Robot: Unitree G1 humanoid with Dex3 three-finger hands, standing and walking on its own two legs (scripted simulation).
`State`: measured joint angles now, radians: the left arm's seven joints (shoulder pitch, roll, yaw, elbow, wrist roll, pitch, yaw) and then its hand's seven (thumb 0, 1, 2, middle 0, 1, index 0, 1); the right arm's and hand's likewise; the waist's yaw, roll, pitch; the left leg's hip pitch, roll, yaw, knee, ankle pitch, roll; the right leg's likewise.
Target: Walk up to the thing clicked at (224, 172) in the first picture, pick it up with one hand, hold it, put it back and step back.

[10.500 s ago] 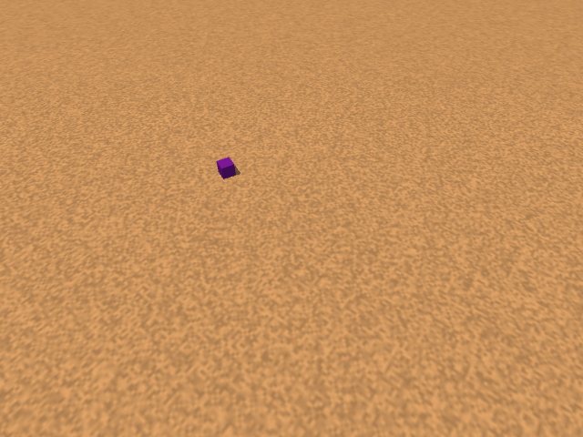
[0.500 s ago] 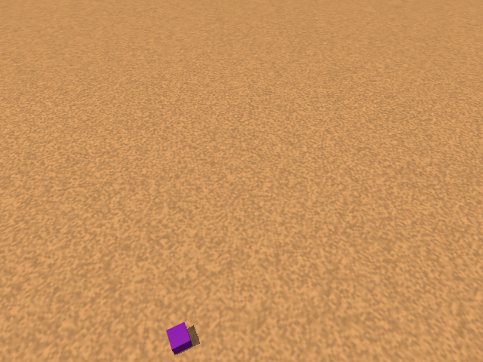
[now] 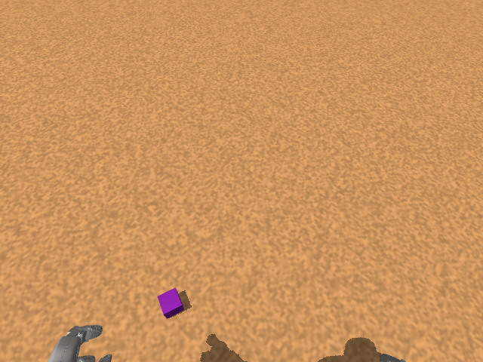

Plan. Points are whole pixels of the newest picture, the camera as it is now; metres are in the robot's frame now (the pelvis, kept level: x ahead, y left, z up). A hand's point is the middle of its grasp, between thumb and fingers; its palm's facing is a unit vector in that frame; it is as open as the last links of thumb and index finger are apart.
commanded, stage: rise first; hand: left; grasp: from above
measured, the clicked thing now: (171, 303) +0.41 +0.25 -0.73
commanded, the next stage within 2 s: none
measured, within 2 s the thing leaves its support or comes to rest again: neither
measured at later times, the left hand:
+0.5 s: hand out of the picture +0.13 +0.27 -0.22, palm faces -0.14 -0.86 -0.49, open 14.1 cm
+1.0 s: hand (116, 352) +0.21 +0.31 -0.40, palm faces -0.37 -0.47 -0.80, open 13.9 cm
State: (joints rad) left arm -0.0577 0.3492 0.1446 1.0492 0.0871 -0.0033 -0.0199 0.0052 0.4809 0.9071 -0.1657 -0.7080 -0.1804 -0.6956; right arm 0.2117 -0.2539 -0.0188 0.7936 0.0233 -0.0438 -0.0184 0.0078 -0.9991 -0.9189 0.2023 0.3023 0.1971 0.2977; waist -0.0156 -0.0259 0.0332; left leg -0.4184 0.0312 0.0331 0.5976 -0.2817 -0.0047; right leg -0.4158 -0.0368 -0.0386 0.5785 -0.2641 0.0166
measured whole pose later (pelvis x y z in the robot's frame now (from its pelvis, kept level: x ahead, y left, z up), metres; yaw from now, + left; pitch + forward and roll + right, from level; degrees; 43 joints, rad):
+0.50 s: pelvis +0.00 +0.01 -0.08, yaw +0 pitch +18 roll -2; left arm 0.20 0.32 0.15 0.56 0.27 0.18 0.03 0.00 -0.55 0.99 -0.09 -1.06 -0.08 -1.06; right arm 0.19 -0.23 -0.04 0.59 0.00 -0.14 -0.02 0.01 -0.93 -0.90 0.20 0.30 0.20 0.30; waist -0.02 0.00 -0.10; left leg -0.93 0.05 0.00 1.16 -0.54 0.00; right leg -0.91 -0.04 -0.05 1.11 -0.51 0.02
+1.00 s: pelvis -0.05 +0.00 -0.25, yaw +0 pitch +33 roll -2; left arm -0.19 0.44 0.14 0.75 0.70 0.01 0.22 0.00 -0.49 0.96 -0.09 -1.08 -0.10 -1.07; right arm 0.05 -0.30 -0.06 0.66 -0.02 -0.19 0.04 0.01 -0.89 -0.89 0.20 0.30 0.20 0.30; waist -0.01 0.00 -0.17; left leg -1.71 0.04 -0.03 1.82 -0.69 0.00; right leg -1.70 -0.06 -0.03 1.79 -0.67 0.01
